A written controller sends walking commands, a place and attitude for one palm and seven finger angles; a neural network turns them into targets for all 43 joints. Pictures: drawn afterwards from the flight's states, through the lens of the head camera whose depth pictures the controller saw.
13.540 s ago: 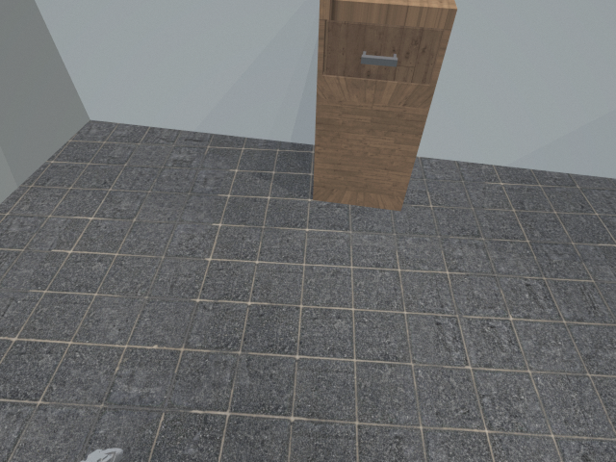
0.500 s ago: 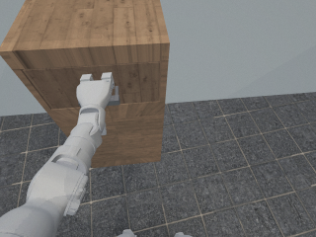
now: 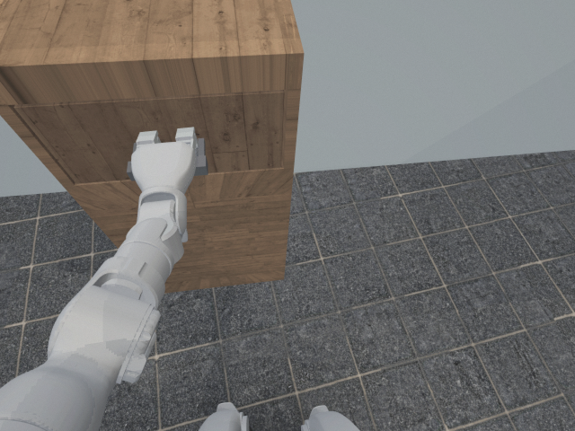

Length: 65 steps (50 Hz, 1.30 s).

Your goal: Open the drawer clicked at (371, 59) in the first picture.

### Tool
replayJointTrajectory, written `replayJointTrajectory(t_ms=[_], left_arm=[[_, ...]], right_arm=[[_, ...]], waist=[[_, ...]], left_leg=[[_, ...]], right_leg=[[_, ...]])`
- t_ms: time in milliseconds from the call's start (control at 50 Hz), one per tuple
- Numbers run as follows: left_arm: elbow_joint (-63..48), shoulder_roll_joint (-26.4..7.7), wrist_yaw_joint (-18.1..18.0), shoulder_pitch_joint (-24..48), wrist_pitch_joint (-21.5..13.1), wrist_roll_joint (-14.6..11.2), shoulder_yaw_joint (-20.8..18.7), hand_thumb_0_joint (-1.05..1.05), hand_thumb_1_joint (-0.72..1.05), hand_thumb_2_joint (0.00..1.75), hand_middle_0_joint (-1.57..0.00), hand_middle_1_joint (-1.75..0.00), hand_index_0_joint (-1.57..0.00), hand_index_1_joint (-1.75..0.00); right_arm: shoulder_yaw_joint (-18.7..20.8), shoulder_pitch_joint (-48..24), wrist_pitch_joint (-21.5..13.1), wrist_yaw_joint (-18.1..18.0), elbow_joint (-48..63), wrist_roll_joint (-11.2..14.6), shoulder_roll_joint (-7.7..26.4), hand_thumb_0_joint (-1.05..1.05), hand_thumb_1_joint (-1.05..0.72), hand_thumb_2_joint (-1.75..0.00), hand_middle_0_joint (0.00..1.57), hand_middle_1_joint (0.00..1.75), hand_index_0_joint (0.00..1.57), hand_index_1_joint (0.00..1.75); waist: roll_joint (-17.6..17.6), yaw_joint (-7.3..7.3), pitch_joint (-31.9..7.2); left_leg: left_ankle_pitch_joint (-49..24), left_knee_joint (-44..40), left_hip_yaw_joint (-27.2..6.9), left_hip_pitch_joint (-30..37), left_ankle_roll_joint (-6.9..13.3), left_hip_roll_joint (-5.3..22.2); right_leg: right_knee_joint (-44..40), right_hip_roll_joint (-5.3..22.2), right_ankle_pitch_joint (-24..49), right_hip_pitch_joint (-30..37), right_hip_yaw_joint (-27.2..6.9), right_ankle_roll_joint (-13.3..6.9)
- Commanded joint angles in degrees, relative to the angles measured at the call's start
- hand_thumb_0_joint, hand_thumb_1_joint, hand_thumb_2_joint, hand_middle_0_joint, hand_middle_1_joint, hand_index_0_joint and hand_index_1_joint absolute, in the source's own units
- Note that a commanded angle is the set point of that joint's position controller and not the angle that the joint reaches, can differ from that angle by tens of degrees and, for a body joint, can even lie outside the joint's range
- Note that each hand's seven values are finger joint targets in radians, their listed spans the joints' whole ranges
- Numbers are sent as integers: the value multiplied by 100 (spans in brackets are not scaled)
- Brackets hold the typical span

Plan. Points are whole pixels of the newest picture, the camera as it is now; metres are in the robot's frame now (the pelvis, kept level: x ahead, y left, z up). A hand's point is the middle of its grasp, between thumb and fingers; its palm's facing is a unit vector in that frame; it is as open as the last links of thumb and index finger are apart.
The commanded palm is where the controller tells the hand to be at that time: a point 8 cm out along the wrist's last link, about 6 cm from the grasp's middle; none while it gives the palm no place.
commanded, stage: lower the fingers behind the handle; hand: left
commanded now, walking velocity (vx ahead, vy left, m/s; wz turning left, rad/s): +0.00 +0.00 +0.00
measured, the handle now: (169, 157) +0.54 +0.15 +0.01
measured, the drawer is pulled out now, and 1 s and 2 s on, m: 0.00 0.00 0.03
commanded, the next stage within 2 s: close the thumb around the handle in 0.56 s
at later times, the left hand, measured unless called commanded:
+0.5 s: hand (170, 190) +0.49 +0.15 -0.01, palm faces -0.05 -0.04 -1.00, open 13.8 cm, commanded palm +0.47 +0.14 +0.04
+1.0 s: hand (173, 189) +0.49 +0.14 -0.01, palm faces -0.04 -0.04 -1.00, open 10.6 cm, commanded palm +0.48 +0.14 +0.04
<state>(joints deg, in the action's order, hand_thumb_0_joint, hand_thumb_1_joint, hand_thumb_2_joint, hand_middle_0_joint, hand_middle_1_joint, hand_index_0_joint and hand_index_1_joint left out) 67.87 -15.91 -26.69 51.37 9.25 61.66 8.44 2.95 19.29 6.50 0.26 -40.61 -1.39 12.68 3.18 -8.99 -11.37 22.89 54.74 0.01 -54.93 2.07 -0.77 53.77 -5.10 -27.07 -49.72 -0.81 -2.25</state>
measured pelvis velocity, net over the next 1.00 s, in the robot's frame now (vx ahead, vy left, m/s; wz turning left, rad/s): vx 0.00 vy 0.01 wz -0.01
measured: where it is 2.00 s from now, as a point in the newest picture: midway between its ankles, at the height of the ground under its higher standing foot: outside the picture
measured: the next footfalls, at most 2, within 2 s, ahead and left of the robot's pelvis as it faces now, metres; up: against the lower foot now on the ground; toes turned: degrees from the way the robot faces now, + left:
none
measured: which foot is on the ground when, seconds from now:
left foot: down 0.00-1.00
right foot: down 0.00-1.00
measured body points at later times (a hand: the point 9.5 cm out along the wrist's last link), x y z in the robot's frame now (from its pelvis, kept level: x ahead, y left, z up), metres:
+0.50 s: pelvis +0.00 +0.00 +0.00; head +0.11 +0.01 +0.43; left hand +0.49 +0.15 +0.04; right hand +0.01 -0.26 -0.13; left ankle +0.02 +0.10 -0.68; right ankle -0.03 -0.10 -0.68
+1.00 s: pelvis +0.00 +0.01 -0.01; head +0.11 +0.01 +0.43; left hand +0.49 +0.14 +0.04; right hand +0.00 -0.25 -0.13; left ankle +0.02 +0.10 -0.68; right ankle -0.03 -0.10 -0.68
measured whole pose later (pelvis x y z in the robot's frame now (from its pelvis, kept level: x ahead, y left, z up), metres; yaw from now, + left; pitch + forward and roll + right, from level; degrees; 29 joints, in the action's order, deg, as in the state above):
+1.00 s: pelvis +0.00 +0.01 -0.01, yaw -1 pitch +24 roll -2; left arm 66.9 -16.6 -27.3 50.6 8.0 62.1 7.9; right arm 2.7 20.0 7.0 0.2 -40.4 -1.7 12.3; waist 3.5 -9.2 -11.8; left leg 24.3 57.2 0.2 -57.4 2.7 -0.6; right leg 55.2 -5.3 -28.0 -51.7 -0.9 -1.6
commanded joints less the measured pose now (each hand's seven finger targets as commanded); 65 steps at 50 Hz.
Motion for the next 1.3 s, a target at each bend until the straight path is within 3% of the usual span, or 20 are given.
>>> replayJointTrajectory(t_ms=[0, 20, 60, 100, 180, 260, 300, 400, 520, 600, 640, 700, 840, 900, 980, 1000, 1140, 1180, 1240, 1280], left_arm=[[-1135, -993, -203, 2476, -176, 157, -228, 0, -50, 30, -30, -120, -30, -120], [-1133, -853, -207, 2425, -186, 137, -128, 0, -50, 30, -30, -120, -30, -120], [-1077, -1013, -218, 2308, -212, 135, -272, 0, -50, 30, -30, -120, -30, -120], [-1017, -1027, -258, 2421, -205, 165, -238, 0, -50, 30, -30, -120, -30, -120], [-1349, -1170, -362, 2449, -268, 181, -401, 0, -50, 30, -30, -120, -30, -120], [-1134, -1008, -346, 2424, -87, 121, -242, 0, -50, 30, -30, -120, -30, -120], [-1264, -1200, -315, 2492, -87, 104, -362, 0, -50, 30, -30, -120, -30, -120], [-1150, -1005, -178, 2238, -172, 94, -236, 0, -50, 30, -30, -120, -30, -120], [-1296, -984, -245, 2309, -340, 140, -242, 0, -50, 30, -30, -120, -30, -120], [-1201, -782, -357, 2354, -250, 145, -115, 0, -50, 30, -30, -120, -30, -120], [-1227, -916, -388, 2579, -186, 125, -187, 0, -50, 30, -30, -120, -30, -120], [-1142, -971, -382, 2628, -85, 128, -205, 0, -33, 37, -31, -122, -31, -122], [-1160, -857, -230, 2451, -108, 59, -180, 0, 6, 54, -34, -126, -34, -126], [-1180, -899, -246, 2534, -157, 123, -141, 0, 23, 61, -35, -128, -35, -128], [-1148, -940, -316, 2343, -168, 127, -246, 0, 45, 71, -37, -130, -37, -130], [-1200, -795, -321, 2425, -163, 107, -116, 0, 51, 73, -37, -131, -37, -131], [-1096, -886, -350, 2564, -56, 96, -178, 0, 90, 90, -40, -135, -40, -135], [-1146, -705, -331, 2613, -51, 89, -37, 0, 90, 90, -40, -135, -40, -135], [-1109, -971, -301, 2555, -53, 63, -257, 0, 90, 90, -40, -135, -40, -135], [-1209, -821, -273, 2438, -79, 89, -131, 0, 90, 90, -40, -135, -40, -135]], right_arm=[[305, 747, -122, -116, 337, -25, 856, 0, -90, -90, 20, 30, 20, 30], [302, 743, -130, -106, 347, -23, 832, 0, -90, -90, 20, 30, 20, 30], [296, 785, -133, -98, 343, -19, 844, 0, -90, -90, 20, 30, 20, 30], [287, 795, -136, -108, 321, -20, 858, 0, -90, -90, 20, 30, 20, 30], [335, 802, -136, -87, 302, -54, 848, 0, -90, -90, 20, 30, 20, 30], [302, 809, -87, -73, 279, -25, 862, 0, -90, -90, 20, 30, 20, 30], [308, 820, -82, -87, 273, -24, 878, 0, -90, -90, 20, 30, 20, 30], [306, 818, -73, -105, 290, -10, 862, 0, -90, -90, 20, 30, 20, 30], [322, 837, -77, -92, 293, -30, 867, 0, -90, -90, 20, 30, 20, 30], [324, 807, -54, -63, 294, -47, 858, 0, -90, -90, 20, 30, 20, 30], [314, 794, -47, -56, 266, -53, 875, 0, -90, -90, 20, 30, 20, 30], [316, 806, -23, -77, 265, -42, 892, 0, -90, -90, 20, 30, 20, 30], [316, 814, -17, -80, 309, -41, 869, 0, -90, -90, 20, 30, 20, 30], [298, 826, -20, -104, 298, -32, 884, 0, -90, -90, 20, 30, 20, 30], [307, 828, -33, -91, 308, -33, 876, 0, -90, -90, 20, 30, 20, 30], [306, 821, -30, -86, 316, -44, 872, 0, -90, -90, 20, 30, 20, 30], [306, 834, -41, -73, 262, -32, 879, 0, -90, -90, 20, 30, 20, 30], [322, 839, -40, -67, 263, -36, 871, 0, -90, -90, 20, 30, 20, 30], [307, 850, -29, -89, 256, -41, 887, 0, -90, -90, 20, 30, 20, 30], [303, 849, -32, -86, 295, -38, 862, 0, -90, -90, 20, 30, 20, 30]], waist=[[60, -144, -2521], [82, -159, -2501], [16, -120, -2551], [-66, -198, -2360], [227, -104, -2861], [82, -187, -2586], [136, -162, -2660], [1, -167, -2462], [124, -146, -2468], [137, -190, -2446], [224, -203, -2503], [100, -259, -2490], [199, -175, -2652], [125, -227, -2479], [213, -143, -2485], [176, -191, -2508], [151, -207, -2525], [222, -251, -2526], [25, -217, -2624], [242, -164, -2681]], left_leg=[[-2052, -123, -74, 2228, 96, 22], [-2031, -97, -53, 2186, 100, 10], [-2040, -60, -56, 2080, 100, 6], [-1933, -46, -66, 1907, 103, 13], [-2229, 55, -69, 2253, 80, 34], [-2167, -14, -64, 2123, 82, 19], [-2207, -32, -58, 2209, 83, 32], [-2194, -63, -69, 2197, 87, 34], [-2232, -50, -145, 2311, 59, 73], [-2215, -33, -162, 2313, 49, 68], [-2226, -40, -164, 2316, 45, 68], [-2124, -44, -152, 2289, 59, 72], [-2407, -46, -167, 2495, 46, 85], [-2205, -58, -163, 2295, 56, 90], [-2268, -80, -173, 2410, 38, 105], [-2252, -66, -164, 2388, 47, 93], [-2193, -91, -192, 2344, 44, 93], [-2197, -79, -196, 2461, 42, 107], [-2268, -57, -166, 2330, 65, 88], [-2390, -55, -130, 2418, 49, 82]], right_leg=[[-610, 95, 2253, 513, 16, 32], [-617, 95, 2276, 508, 17, 34], [-568, 91, 2338, 572, 12, 38], [-549, 97, 2259, 475, 25, 47], [-457, 90, 2440, 490, 19, 29], [-538, 79, 2465, 528, 43, 46], [-550, 83, 2506, 594, 37, 48], [-604, 77, 2465, 547, 44, 49], [-522, 65, 2262, 309, 97, 12], [-512, 58, 2172, 216, 124, 12], [-499, 63, 2198, 249, 113, 7], [-536, 70, 2138, 252, 118, 30], [-523, 55, 2294, 323, 128, 7], [-518, 64, 2199, 263, 114, 26], [-516, 50, 2132, 222, 144, -1], [-529, 49, 2156, 237, 134, 10], [-527, 55, 2094, 249, 138, 3], [-542, 49, 2042, 140, 148, 12], [-520, 63, 2280, 392, 109, 22], [-506, 59, 2402, 394, 107, 16]])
